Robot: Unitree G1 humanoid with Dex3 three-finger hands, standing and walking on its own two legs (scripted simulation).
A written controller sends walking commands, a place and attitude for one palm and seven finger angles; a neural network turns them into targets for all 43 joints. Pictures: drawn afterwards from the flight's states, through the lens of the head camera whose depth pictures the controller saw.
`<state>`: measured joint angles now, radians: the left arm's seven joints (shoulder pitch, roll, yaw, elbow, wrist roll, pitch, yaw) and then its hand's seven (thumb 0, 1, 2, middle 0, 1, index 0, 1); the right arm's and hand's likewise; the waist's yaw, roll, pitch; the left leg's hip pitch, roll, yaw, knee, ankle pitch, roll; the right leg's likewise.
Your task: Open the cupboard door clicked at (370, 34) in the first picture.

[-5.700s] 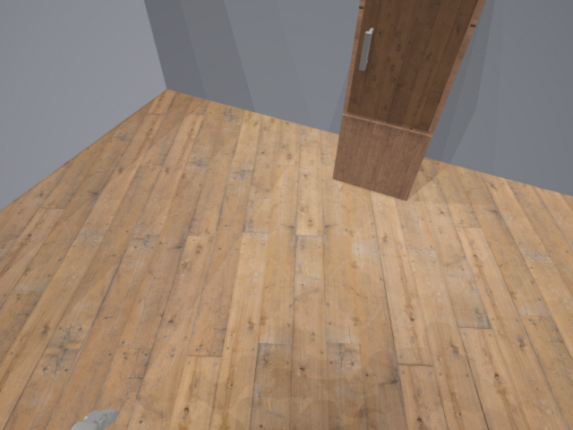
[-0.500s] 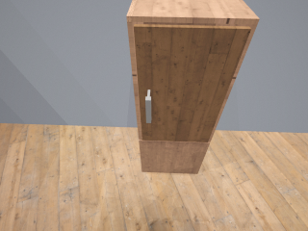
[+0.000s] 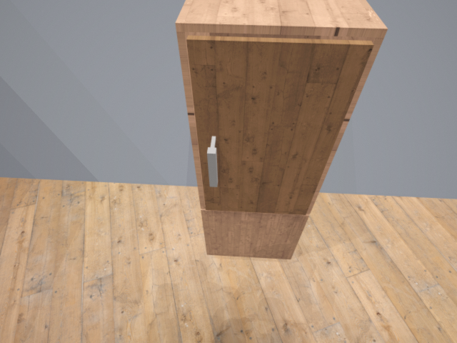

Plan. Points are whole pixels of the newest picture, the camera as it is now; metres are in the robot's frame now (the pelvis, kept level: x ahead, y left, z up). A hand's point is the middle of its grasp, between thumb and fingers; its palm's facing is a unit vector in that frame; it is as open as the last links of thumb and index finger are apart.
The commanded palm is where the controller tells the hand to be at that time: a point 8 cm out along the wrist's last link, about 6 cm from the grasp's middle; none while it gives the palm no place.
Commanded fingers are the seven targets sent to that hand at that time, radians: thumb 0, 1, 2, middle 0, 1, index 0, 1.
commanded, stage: look again from close up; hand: left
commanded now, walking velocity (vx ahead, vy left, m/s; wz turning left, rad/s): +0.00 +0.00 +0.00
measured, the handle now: (213, 162) +0.56 +0.07 -0.07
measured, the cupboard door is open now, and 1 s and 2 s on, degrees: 0 0 0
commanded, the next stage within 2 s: shuffle to correct the standing spot in 0.14 s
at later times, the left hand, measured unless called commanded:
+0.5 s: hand out of the picture +0.04 +0.13 -0.18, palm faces -0.01 -0.98 -0.20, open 7.3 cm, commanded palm none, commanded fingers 0.00 0.90 0.90 -0.20 -0.30 -0.20 -0.30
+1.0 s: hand out of the picture +0.05 +0.03 -0.17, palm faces +0.11 -0.96 -0.27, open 7.3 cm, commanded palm none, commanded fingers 0.00 0.90 0.90 -0.20 -0.30 -0.20 -0.30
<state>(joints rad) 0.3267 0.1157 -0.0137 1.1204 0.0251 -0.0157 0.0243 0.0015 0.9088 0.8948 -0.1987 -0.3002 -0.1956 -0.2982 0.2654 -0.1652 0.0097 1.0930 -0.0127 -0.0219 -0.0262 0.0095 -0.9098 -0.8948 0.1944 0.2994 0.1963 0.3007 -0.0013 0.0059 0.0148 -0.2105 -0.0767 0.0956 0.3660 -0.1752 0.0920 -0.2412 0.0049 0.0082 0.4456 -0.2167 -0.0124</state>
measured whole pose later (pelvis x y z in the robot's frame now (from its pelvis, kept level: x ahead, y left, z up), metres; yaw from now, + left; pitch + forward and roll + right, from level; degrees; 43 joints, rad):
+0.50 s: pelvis +0.03 -0.05 +0.00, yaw -1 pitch +1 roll +2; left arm 0.27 0.16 0.02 1.06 0.03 0.02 0.02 0.01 0.92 0.89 -0.20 -0.30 -0.20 -0.30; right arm 0.25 -0.14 0.00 1.11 -0.02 -0.01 -0.06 0.01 -0.91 -0.89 0.20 0.30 0.20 0.30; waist -0.01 -0.02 0.04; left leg -0.21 -0.02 0.09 0.44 -0.25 0.03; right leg -0.25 0.06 0.00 0.53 -0.29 -0.07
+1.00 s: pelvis -0.02 -0.17 -0.02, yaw +1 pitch +1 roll +0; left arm 0.20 0.19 0.08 0.88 0.02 0.04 0.02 0.00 0.91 0.89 -0.20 -0.30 -0.20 -0.30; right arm 0.29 -0.22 -0.06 1.02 -0.05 0.05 -0.05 0.01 -0.91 -0.89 0.19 0.30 0.20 0.30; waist 0.03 0.04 0.07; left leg -0.37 0.09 0.03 0.66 -0.31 -0.04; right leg -0.49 -0.05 0.11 1.10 -0.52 -0.04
